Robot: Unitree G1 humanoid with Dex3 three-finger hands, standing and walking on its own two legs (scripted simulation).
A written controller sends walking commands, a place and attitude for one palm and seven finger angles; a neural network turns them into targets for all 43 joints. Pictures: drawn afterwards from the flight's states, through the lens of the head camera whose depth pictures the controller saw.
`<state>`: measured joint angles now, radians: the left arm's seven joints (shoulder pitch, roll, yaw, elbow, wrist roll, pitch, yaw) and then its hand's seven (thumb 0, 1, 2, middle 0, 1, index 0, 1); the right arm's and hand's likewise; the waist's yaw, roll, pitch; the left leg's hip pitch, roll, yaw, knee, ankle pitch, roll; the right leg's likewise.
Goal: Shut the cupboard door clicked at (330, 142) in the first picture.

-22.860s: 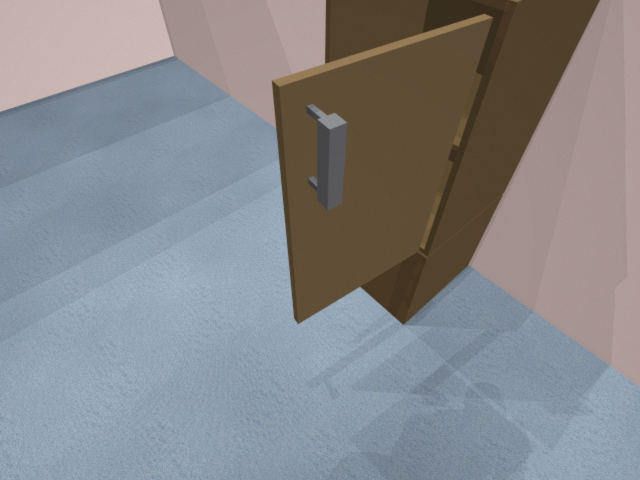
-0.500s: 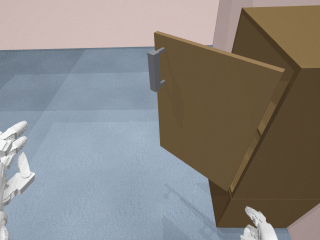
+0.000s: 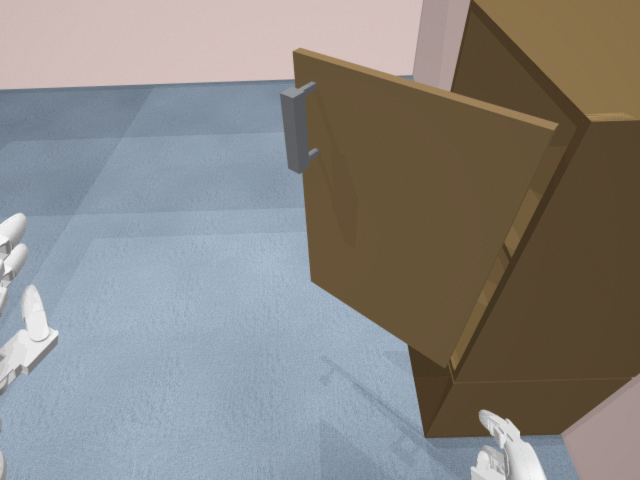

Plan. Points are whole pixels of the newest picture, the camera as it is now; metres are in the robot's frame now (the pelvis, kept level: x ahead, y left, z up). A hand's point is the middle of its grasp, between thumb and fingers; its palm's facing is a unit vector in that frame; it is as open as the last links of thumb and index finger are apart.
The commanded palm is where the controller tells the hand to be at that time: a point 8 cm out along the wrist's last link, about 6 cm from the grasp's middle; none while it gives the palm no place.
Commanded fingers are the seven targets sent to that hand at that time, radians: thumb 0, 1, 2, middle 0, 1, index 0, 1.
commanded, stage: step back with the hand held close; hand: left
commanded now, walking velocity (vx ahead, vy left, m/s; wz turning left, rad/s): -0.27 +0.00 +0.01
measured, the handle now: (304, 127) +0.62 +0.10 +0.14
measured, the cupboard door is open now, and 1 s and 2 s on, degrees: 50 50 50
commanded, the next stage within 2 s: stop stepping back and stand still in 1.34 s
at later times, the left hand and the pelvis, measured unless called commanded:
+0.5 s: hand (17, 386) +0.15 +0.29 +0.15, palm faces +0.39 -0.78 -0.49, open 7.4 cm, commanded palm +0.09 +0.32 +0.17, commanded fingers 0.00 0.90 0.90 -0.20 -0.30 -0.20 -0.30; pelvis -0.05 +0.02 -0.01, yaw -1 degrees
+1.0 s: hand out of the picture +0.11 +0.29 +0.16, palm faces +0.43 -0.77 -0.47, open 7.4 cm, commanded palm +0.04 +0.33 +0.17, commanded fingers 0.00 0.90 0.90 -0.20 -0.30 -0.20 -0.30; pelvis -0.09 +0.03 -0.03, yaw +0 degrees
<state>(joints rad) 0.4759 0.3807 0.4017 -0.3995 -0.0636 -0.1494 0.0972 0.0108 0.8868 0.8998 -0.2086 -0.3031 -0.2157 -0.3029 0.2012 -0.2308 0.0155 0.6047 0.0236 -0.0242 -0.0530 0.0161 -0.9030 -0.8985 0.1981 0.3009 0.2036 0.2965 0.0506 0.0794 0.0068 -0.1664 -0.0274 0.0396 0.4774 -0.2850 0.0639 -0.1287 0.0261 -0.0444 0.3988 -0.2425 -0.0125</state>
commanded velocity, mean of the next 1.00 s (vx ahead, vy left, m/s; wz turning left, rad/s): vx -0.32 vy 0.00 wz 0.03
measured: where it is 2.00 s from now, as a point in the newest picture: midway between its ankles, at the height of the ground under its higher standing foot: outside the picture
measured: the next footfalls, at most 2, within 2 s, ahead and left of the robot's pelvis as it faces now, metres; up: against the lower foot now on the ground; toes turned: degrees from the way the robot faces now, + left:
right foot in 1.34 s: -0.27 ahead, -0.06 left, +0.00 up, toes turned -1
left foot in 1.64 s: -0.19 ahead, +0.15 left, +0.00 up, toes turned +4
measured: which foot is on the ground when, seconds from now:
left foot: down 0.00-1.00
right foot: down 0.00-0.96, up 0.98-1.00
